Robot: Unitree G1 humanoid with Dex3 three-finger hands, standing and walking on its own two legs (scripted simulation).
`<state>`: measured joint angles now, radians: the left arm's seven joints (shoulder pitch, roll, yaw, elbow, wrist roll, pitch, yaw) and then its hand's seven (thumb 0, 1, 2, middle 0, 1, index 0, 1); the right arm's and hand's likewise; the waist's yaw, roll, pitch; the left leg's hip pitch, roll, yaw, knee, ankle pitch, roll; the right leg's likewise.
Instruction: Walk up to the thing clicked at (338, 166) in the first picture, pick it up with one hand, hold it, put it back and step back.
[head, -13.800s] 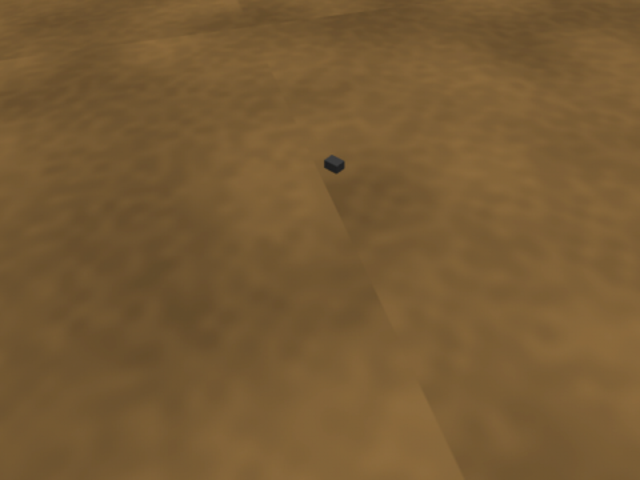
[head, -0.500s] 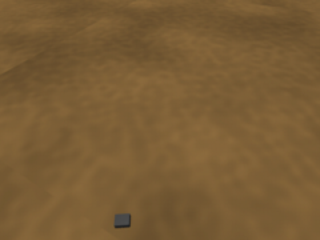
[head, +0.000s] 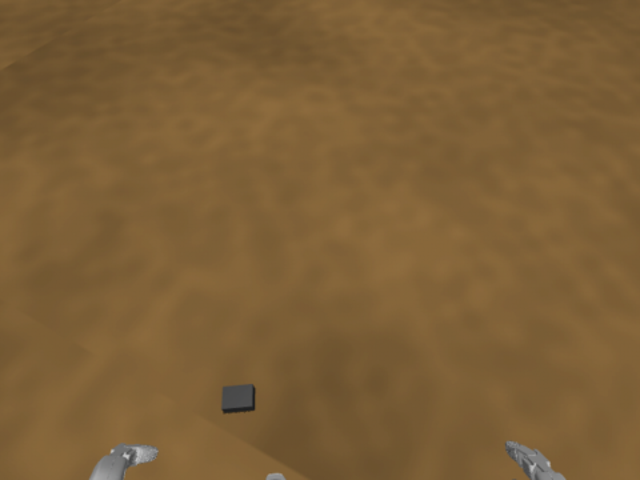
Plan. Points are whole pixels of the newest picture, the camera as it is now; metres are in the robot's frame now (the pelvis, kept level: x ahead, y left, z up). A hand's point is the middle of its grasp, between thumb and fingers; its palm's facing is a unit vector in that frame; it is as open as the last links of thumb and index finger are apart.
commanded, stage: rise first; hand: left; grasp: from above
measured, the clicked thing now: (238, 398) +0.41 +0.26 -0.71
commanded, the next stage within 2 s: none
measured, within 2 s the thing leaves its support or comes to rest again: neither
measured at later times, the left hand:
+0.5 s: hand out of the picture +0.13 +0.27 -0.21, palm faces -0.22 -0.83 -0.51, open 12.9 cm
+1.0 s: hand (182, 445) +0.25 +0.31 -0.41, palm faces -0.46 -0.37 -0.81, open 12.6 cm
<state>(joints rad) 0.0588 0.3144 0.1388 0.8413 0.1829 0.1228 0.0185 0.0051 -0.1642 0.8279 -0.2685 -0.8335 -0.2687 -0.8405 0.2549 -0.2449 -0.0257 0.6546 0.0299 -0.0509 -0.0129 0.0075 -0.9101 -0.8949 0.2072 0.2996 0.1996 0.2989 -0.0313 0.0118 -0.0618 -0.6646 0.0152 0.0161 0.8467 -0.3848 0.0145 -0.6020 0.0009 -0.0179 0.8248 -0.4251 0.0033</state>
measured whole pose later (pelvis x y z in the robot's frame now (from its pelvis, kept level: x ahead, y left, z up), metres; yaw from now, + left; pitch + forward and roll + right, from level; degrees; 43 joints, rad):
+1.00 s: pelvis -0.07 -0.01 -0.28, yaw -4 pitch +35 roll -4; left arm -0.36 0.58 0.19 0.86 0.79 -0.21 0.11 0.00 -0.30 0.78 -0.37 -0.79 -0.36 -0.81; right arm 0.04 -0.30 -0.06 0.69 -0.02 -0.14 0.06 0.01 -0.94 -0.91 0.20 0.30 0.20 0.30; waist 0.00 0.01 -0.14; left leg -1.95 0.05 -0.05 1.99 -0.65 0.01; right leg -1.87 0.03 -0.07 1.98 -0.72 -0.02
